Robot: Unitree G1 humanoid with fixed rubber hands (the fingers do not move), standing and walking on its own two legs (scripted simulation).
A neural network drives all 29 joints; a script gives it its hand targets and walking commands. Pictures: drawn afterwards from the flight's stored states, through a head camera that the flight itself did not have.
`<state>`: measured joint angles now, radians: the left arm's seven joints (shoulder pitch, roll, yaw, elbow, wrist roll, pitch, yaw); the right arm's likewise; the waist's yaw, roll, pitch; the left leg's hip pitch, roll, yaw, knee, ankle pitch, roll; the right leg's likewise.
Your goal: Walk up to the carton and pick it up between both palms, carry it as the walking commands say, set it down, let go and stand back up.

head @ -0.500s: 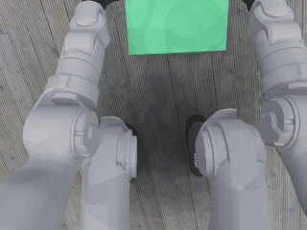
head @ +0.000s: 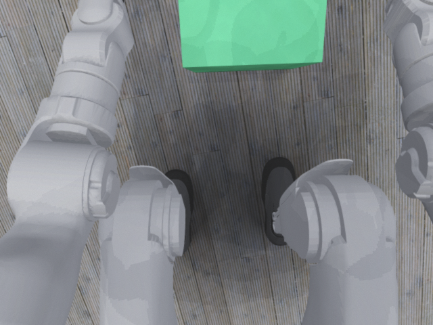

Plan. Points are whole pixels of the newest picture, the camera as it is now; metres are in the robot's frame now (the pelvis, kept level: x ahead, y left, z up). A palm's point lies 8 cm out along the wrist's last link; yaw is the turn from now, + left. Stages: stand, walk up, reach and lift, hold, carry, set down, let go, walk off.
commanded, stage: set down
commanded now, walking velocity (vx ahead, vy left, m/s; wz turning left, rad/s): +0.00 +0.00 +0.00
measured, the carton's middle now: out of the picture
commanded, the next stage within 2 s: let go in 1.34 s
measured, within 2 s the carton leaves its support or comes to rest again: neither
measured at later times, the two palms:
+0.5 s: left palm out of the picture +0.56 +0.13 -0.04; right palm out of the picture +0.55 -0.25 -0.04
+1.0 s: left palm out of the picture +0.56 +0.14 +0.11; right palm out of the picture +0.55 -0.26 +0.12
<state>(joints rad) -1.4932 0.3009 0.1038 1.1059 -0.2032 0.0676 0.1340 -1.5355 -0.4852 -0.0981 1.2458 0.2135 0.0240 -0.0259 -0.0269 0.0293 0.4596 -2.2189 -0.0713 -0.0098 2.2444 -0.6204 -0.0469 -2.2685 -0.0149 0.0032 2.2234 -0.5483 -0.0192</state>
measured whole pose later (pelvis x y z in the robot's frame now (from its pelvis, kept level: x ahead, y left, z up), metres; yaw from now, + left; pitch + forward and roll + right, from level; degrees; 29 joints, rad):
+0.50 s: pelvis +0.00 +0.00 +0.08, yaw +0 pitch +43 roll +3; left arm -1.33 0.26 0.19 0.94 -0.13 0.16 0.16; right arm -1.38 -0.44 -0.19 1.04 0.12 0.14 -0.01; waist -0.02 0.03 0.14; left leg -2.12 -0.06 0.00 1.93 -0.57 -0.03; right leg -2.18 0.02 0.03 1.92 -0.50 0.00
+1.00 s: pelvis +0.03 +0.00 +0.22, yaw -1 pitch +47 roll +3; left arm -1.12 0.20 0.27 0.77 -0.03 0.21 0.11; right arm -1.19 -0.38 -0.29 0.91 0.02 0.18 0.06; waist -0.02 0.01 -0.04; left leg -1.79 -0.05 -0.02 1.43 -0.47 -0.03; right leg -1.84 0.03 0.05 1.43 -0.41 0.00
